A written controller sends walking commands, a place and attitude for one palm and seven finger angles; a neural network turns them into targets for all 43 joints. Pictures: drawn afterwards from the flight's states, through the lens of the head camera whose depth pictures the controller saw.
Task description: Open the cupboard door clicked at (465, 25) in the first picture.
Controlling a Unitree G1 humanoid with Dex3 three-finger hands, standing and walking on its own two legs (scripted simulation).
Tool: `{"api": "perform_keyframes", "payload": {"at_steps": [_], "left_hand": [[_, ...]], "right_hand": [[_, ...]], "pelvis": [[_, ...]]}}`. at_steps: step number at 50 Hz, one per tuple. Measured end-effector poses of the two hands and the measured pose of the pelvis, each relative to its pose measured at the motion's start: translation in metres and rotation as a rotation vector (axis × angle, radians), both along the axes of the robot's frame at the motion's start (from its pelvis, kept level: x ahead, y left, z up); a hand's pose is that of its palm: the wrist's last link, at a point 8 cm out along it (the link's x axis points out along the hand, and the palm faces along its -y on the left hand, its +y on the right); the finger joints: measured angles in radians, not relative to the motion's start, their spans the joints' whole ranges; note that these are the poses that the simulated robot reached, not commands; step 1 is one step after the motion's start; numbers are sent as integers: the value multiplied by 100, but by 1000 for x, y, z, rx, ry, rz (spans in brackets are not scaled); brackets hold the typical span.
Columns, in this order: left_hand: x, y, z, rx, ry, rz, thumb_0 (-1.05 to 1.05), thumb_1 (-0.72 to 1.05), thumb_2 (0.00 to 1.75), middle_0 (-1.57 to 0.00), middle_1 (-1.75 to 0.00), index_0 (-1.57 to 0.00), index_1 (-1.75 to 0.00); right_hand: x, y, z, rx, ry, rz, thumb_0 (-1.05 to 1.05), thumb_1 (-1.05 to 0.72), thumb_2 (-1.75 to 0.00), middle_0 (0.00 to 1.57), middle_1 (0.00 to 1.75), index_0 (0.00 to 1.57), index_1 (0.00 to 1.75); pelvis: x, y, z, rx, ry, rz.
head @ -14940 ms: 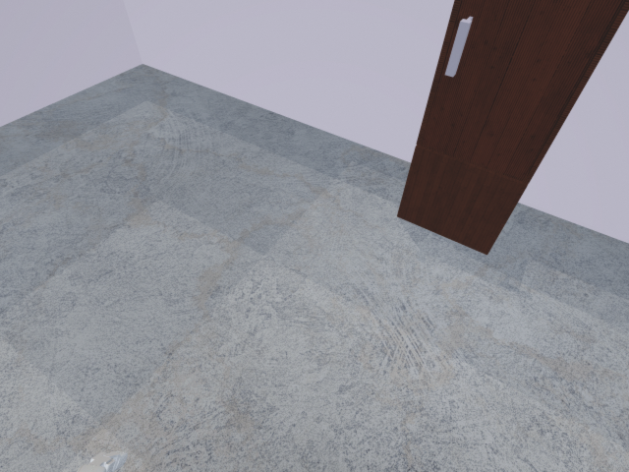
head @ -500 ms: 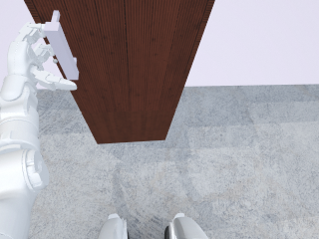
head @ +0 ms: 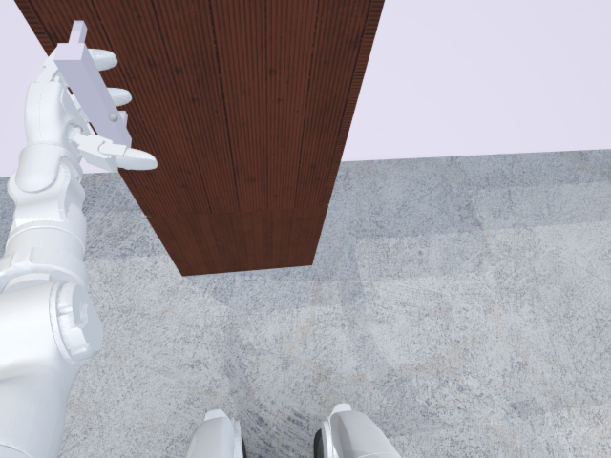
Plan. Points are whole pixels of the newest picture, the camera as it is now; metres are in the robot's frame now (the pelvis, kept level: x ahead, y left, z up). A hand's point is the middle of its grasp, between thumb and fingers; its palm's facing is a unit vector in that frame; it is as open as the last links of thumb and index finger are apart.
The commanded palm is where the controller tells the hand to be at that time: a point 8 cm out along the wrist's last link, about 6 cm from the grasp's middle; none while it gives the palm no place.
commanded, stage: slide the fingers in behind the handle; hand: left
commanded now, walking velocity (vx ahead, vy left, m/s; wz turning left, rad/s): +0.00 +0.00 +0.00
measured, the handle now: (101, 92) +0.57 +0.21 +0.09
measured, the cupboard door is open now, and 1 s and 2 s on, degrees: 0 0 28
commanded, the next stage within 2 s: close the thumb around the handle in 0.30 s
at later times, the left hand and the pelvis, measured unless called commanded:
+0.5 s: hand (103, 120) +0.52 +0.20 +0.09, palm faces +0.01 -1.00 +0.00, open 13.8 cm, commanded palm +0.50 +0.24 +0.09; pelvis +0.01 +0.01 +0.00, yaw +0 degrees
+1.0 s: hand (116, 114) +0.53 +0.19 +0.09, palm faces +0.02 -1.00 -0.01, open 5.9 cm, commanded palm +0.50 +0.23 +0.09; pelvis +0.01 +0.01 +0.00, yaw +0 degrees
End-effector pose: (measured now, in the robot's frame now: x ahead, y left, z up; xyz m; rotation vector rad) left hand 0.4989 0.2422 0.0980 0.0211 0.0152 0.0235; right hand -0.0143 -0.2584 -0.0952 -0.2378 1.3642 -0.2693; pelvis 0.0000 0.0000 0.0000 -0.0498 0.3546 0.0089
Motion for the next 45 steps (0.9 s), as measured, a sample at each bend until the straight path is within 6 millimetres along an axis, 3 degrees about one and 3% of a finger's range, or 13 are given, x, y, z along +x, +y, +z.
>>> {"api": "perform_keyframes", "payload": {"at_steps": [16, 26, 33, 45], "left_hand": [[-3, 17, 2, -7, -10, 1, -1, -50, 30, -30, -120, -30, -120], [2, 13, -6, -18, 2, -16, -1, -45, 32, -30, -120, -31, -120], [8, 8, -6, -9, 0, -13, -1, -20, 43, -32, -123, -32, -123], [9, 3, -4, 6, 9, -9, 0, 43, 69, -37, -130, -37, -130]], "right_hand": [[13, 0, 3, -12, -14, 13, 0, -91, -90, 21, 30, 21, 30], [18, 9, 2, -12, -17, 23, 0, -91, -90, 21, 30, 21, 30], [13, 17, 0, 3, -9, 10, 0, -91, -90, 21, 30, 21, 30], [4, 20, -2, 21, 19, 2, 0, -91, -90, 21, 30, 21, 30]], "pelvis": [[5, 3, 2, -5, 2, 3], [5, 10, 0, -11, 9, 8], [7, 14, -1, -11, 13, 3], [7, 13, 0, -9, 12, 4]]}}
